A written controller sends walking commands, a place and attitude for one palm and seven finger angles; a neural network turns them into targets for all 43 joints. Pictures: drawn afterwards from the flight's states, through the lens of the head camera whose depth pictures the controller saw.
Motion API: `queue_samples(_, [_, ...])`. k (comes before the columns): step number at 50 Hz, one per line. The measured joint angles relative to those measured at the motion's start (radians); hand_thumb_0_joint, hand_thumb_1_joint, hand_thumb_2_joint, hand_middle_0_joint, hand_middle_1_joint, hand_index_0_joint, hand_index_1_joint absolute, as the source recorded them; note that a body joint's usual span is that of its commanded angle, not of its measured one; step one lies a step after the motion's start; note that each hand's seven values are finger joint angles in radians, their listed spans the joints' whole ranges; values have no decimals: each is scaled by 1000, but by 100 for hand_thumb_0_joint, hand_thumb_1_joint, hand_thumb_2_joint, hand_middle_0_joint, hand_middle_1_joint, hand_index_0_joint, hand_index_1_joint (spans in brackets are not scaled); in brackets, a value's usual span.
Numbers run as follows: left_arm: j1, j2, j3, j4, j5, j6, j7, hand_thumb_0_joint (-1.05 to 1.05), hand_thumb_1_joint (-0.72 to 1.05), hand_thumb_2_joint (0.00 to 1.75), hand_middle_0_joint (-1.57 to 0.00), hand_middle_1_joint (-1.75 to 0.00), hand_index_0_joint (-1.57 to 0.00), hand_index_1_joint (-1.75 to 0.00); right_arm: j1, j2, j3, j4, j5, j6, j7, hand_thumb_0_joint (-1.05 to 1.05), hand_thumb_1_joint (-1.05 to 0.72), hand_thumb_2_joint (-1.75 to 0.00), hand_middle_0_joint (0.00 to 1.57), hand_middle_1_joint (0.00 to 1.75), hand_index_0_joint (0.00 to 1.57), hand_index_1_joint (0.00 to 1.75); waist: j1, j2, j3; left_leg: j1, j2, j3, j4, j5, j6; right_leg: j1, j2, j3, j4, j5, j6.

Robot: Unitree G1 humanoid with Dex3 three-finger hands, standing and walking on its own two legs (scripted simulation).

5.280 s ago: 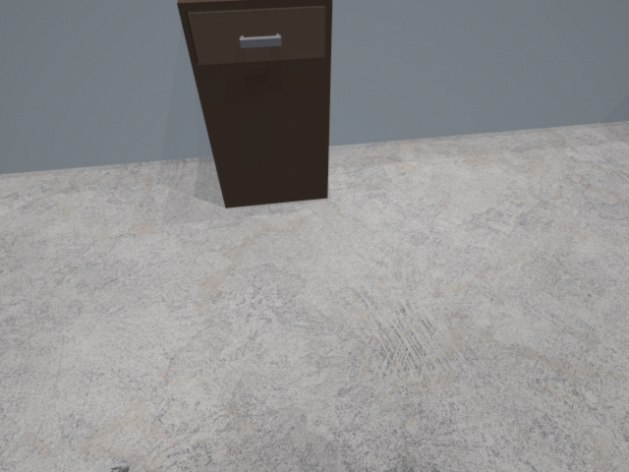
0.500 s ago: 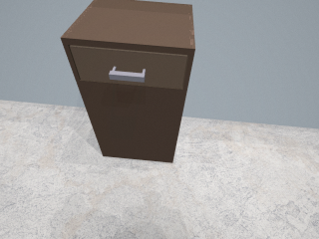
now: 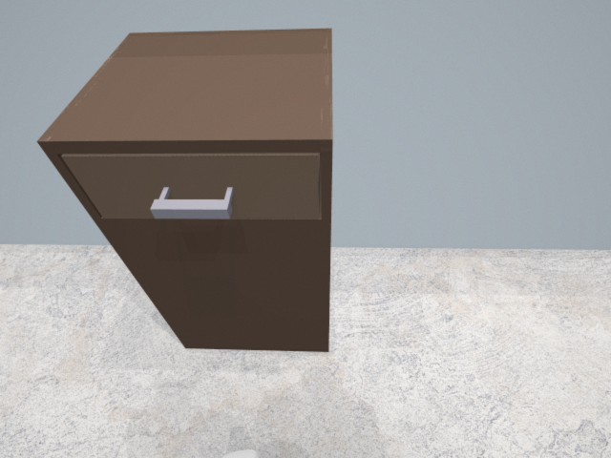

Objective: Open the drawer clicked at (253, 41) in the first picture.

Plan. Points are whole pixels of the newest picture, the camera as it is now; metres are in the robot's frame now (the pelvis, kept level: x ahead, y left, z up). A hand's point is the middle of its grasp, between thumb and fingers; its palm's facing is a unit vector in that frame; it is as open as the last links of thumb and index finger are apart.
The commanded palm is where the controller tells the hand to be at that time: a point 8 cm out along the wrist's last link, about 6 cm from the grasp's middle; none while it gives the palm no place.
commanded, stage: come to a stop and stand still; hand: left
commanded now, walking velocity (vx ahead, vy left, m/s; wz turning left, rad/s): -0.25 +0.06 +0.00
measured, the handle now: (194, 200) +0.54 +0.24 +0.00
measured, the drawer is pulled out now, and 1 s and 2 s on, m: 0.00 0.00 0.00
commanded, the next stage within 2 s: look again from close up in 1.68 s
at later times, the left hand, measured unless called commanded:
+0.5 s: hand out of the picture +0.03 +0.21 -0.18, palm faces +0.01 -0.97 -0.25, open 7.4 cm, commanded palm none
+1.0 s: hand out of the picture +0.00 +0.14 -0.18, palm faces +0.01 -0.98 -0.18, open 7.4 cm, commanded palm none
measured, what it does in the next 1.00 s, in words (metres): steps on the spot: left foot, then right foot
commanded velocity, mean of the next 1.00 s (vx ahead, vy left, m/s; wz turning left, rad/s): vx -0.04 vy -0.01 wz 0.00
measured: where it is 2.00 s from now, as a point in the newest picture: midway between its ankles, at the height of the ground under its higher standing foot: outside the picture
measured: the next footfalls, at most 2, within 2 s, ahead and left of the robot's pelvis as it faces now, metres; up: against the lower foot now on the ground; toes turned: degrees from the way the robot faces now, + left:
left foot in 0.20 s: +0.09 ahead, +0.13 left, +0.00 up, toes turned +1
right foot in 0.52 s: +0.00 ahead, -0.11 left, +0.00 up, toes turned -3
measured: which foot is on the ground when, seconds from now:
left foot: up 0.00-0.18, down 0.20-1.00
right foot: down 0.00-0.22, up 0.24-0.50, down 0.52-1.00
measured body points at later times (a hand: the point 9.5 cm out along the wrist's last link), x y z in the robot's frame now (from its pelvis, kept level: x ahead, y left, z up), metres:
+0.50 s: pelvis +0.00 +0.02 -0.01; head +0.03 +0.01 +0.44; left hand +0.03 +0.26 -0.16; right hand +0.07 -0.21 -0.16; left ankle +0.05 +0.14 -0.74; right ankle -0.05 -0.10 -0.73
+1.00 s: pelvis +0.00 -0.02 +0.00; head +0.02 -0.03 +0.45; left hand +0.00 +0.20 -0.16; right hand -0.07 -0.23 -0.16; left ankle +0.04 +0.14 -0.74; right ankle -0.05 -0.11 -0.74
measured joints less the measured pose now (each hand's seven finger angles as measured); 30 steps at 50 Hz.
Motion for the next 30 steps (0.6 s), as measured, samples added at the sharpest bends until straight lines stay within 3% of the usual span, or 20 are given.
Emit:
queue_samples(6, [30, -1, -6, 15, 3, 41, 0, 0, 93, 90, -20, -30, -20, -30, -68, -18, -6, -23, 6, 34, -2, 1, -92, -90, 20, 30, 19, 30, 29, -7, 9, 61, -32, 2, -157, -8, -8, 13, -2, 14, 47, -47, 15])
queue_samples(9, [41, 5, -1, 17, 3, 54, 3, 0, 92, 90, -20, -30, -20, -30, -84, -15, -7, -36, 5, 37, 0, 1, -92, -90, 20, 30, 19, 30, 34, -21, 16, 121, -42, 12, -249, 52, -4, 2, -5, 12, 90, -75, 28])
queue_samples(10, [45, 7, 0, 16, 1, 59, 4, 0, 91, 90, -20, -30, -20, -30, -84, -16, -5, -40, 4, 34, 1, 0, -92, -90, 20, 30, 19, 30, 34, -20, 16, 147, -38, 14, -297, 107, 8, -6, -3, 8, 110, -87, 34])
queue_samples(12, [41, 21, 2, 14, -3, 68, 7, 1, 91, 90, -20, -30, -20, -30, -89, -2, 0, -42, 0, 30, 0, 0, -91, -90, 20, 30, 19, 30, 40, -50, 28, 158, -54, 23, -311, 87, 36, -20, -21, 15, 146, -106, 52])
queue_samples(15, [37, 36, 2, 11, -7, 79, 8, 1, 91, 90, -20, -30, -20, -30, -94, 16, 13, -49, -4, 25, -7, 0, -91, -90, 20, 30, 19, 30, 51, -75, 37, 166, -65, 40, -342, 96, 50, -70, -23, 77, 303, -271, 83])
queue_samples(19, [36, 42, 5, 11, -6, 79, 4, 1, 91, 90, -20, -30, -20, -30, -110, 17, 14, -51, -6, 24, -14, 0, -92, -90, 20, 30, 20, 30, 46, -69, 35, 165, -64, 47, -391, 136, 52, -105, -26, 137, 460, -310, 105])
queue_samples(23, [38, 42, -3, 19, -5, 78, 0, 1, 91, 90, -20, -30, -20, -30, -117, 13, 10, -46, -5, 19, -7, 0, -91, -90, 20, 30, 20, 30, 35, -56, 24, 160, -59, 53, -418, 163, 42, -44, -52, 140, 345, -297, 118])
queue_samples(26, [43, 44, -11, 23, -4, 64, 1, 1, 91, 90, -20, -30, -20, -30, -108, 11, 6, -38, 2, 16, 0, 0, -91, -90, 20, 30, 20, 30, 30, -55, 10, 140, -60, 59, -394, 163, 24, 43, -67, 140, 125, -149, 117])
queue_samples(30, [50, 16, -26, 47, -3, 52, 1, 1, 91, 90, -20, -30, -20, -30, -82, -13, -4, -12, 7, 28, 5, 0, -92, -90, 20, 30, 20, 30, 5, -4, -3, 156, -32, 32, -400, 162, 4, 74, -34, 115, 96, -145, 88])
